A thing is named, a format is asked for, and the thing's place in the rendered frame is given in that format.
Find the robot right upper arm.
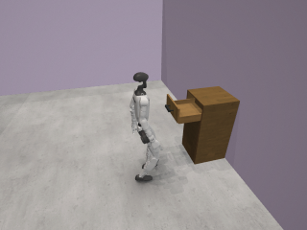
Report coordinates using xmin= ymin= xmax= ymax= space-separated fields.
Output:
xmin=138 ymin=96 xmax=149 ymax=125

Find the robot right hand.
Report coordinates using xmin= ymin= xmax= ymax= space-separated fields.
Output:
xmin=151 ymin=140 xmax=163 ymax=153

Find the robot head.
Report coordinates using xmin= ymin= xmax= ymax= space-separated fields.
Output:
xmin=133 ymin=72 xmax=149 ymax=96

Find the cabinet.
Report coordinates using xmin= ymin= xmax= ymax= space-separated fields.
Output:
xmin=181 ymin=86 xmax=240 ymax=165

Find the robot torso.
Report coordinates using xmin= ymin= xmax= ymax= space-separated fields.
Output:
xmin=132 ymin=92 xmax=150 ymax=136

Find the robot right forearm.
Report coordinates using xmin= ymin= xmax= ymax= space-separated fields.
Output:
xmin=140 ymin=120 xmax=155 ymax=143

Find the drawer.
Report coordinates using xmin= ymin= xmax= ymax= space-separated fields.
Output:
xmin=166 ymin=94 xmax=203 ymax=125

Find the robot left forearm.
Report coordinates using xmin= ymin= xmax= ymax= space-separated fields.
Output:
xmin=130 ymin=108 xmax=137 ymax=123

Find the robot left hand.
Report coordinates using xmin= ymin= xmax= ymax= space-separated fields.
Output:
xmin=131 ymin=122 xmax=138 ymax=134

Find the handle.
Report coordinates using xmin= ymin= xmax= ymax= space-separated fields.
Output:
xmin=165 ymin=104 xmax=174 ymax=112

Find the robot left upper arm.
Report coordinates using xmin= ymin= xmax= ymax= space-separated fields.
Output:
xmin=130 ymin=87 xmax=137 ymax=110

